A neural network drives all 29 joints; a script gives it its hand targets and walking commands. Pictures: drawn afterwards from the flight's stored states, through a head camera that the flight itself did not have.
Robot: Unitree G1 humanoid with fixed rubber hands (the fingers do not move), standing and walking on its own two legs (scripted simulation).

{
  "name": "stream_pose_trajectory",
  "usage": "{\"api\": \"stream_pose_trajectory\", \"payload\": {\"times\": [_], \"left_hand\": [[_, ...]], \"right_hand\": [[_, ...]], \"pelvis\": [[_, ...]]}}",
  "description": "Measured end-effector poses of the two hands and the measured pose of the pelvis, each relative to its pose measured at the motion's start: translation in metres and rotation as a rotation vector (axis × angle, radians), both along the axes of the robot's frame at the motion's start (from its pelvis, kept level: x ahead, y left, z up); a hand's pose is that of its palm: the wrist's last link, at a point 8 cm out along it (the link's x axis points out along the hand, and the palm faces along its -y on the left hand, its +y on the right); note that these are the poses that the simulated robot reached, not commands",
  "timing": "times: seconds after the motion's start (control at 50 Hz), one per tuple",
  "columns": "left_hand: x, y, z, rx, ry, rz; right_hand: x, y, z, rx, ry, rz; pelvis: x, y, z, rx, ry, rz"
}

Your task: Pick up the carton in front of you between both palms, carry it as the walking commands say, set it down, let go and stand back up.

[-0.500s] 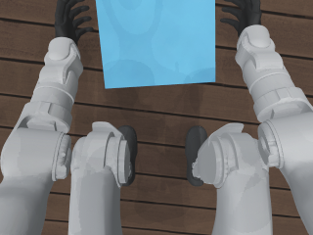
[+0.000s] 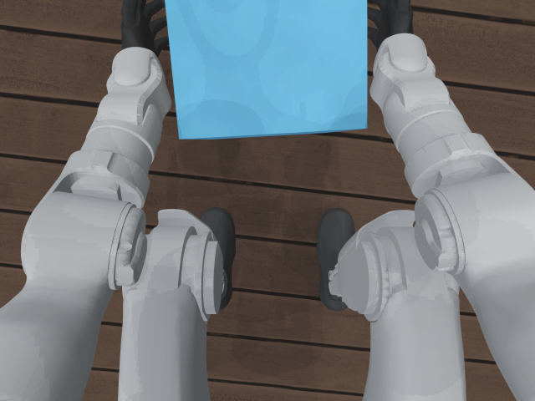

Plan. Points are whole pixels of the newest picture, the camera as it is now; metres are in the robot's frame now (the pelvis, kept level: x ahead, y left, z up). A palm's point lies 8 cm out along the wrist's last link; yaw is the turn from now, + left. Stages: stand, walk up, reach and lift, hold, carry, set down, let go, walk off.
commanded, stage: reach and lift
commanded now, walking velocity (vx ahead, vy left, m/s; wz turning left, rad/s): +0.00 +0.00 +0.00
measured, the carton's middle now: (267, 64) +0.51 +0.02 -0.25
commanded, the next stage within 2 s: none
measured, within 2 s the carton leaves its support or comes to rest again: leaves its support in 0.12 s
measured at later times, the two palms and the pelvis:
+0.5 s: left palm (42, 32) +0.48 +0.18 +0.00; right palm out of the picture +0.50 -0.12 +0.00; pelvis +0.01 -0.01 +0.06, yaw +2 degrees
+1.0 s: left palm out of the picture +0.45 +0.17 +0.15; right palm out of the picture +0.47 -0.12 +0.15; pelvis +0.05 -0.01 +0.19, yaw +2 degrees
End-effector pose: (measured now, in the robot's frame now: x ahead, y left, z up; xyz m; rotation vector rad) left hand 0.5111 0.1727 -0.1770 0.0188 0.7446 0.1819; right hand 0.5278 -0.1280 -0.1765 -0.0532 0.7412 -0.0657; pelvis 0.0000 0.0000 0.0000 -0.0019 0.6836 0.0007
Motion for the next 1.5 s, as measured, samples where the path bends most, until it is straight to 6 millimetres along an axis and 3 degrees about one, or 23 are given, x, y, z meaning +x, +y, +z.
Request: {"api": "stream_pose_trajectory", "payload": {"times": [0.14,0.2,0.28,0.38,0.48,0.88,1.5], "left_hand": [[0.002,-0.002,0.008,-0.006,-0.006,-0.005],[-0.001,-0.002,0.029,-0.016,-0.042,0.000],[-0.012,-0.001,0.071,-0.029,-0.073,0.022],[-0.025,0.005,0.125,-0.048,-0.078,0.063],[-0.031,0.008,0.166,-0.057,-0.075,0.063],[-0.051,0.002,0.284,-0.060,-0.087,0.053],[-0.096,-0.006,0.487,-0.057,-0.070,0.045]], "right_hand": [[0.000,-0.002,0.009,-0.013,-0.006,0.005],[-0.004,-0.003,0.030,0.002,-0.040,-0.007],[-0.014,-0.001,0.070,0.021,-0.070,-0.016],[-0.021,0.005,0.125,0.042,-0.072,-0.019],[-0.025,0.010,0.167,0.045,-0.067,-0.018],[-0.050,0.005,0.284,0.065,-0.079,-0.043],[-0.097,-0.004,0.488,0.053,-0.065,-0.049]], "pelvis": [[-0.002,-0.001,-0.009,0.002,-0.040,0.000],[-0.001,-0.002,-0.005,0.002,-0.061,0.003],[0.002,-0.003,0.009,0.005,-0.070,0.010],[0.006,-0.006,0.033,0.009,-0.040,0.018],[0.009,-0.008,0.060,0.005,0.003,0.030],[0.036,-0.006,0.158,-0.001,-0.020,0.036],[0.095,-0.004,0.335,0.010,-0.386,0.040]]}}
